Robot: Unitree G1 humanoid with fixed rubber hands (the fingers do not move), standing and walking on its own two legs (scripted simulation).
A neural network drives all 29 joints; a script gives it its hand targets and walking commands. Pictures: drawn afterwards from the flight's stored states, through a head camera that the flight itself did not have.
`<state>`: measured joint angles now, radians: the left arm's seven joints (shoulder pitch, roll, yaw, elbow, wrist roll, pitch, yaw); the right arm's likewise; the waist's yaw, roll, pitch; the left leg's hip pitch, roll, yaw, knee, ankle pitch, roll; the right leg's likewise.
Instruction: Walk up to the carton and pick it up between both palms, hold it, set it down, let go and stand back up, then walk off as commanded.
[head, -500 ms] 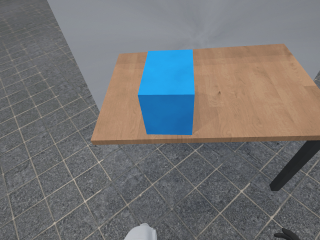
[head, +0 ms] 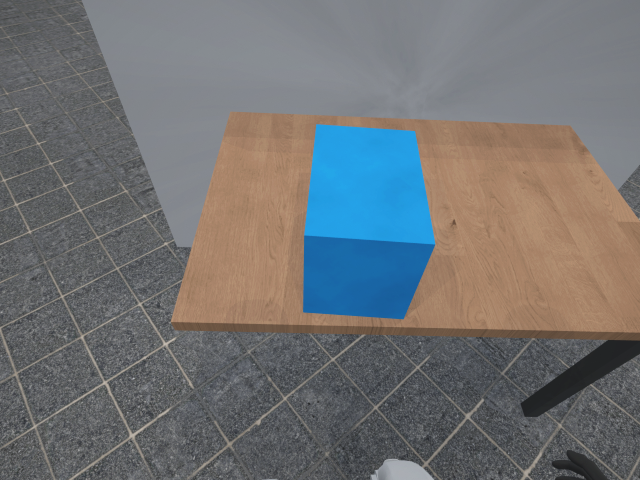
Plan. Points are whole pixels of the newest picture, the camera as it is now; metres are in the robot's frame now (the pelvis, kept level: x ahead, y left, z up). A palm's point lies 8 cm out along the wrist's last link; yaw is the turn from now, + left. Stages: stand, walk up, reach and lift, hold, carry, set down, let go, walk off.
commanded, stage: walk up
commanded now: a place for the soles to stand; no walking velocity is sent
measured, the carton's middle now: (359, 220) +0.54 -0.03 -0.03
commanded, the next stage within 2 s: none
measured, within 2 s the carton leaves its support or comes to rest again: neither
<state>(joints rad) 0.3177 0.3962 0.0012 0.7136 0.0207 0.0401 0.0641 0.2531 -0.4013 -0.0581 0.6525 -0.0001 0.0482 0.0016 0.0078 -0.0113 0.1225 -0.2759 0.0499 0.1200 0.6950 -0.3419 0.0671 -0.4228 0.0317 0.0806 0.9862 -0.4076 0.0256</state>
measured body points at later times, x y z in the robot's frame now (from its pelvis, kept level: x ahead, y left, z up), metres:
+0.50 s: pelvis -0.01 -0.03 +0.00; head +0.01 -0.06 +0.45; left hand +0.13 +0.28 -0.07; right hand +0.09 -0.34 -0.12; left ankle -0.02 +0.11 -0.72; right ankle +0.04 -0.16 -0.72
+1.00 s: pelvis -0.03 -0.02 +0.00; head -0.02 -0.02 +0.45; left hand +0.11 +0.28 -0.09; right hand +0.09 -0.34 -0.09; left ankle -0.02 +0.11 -0.72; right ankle +0.04 -0.16 -0.72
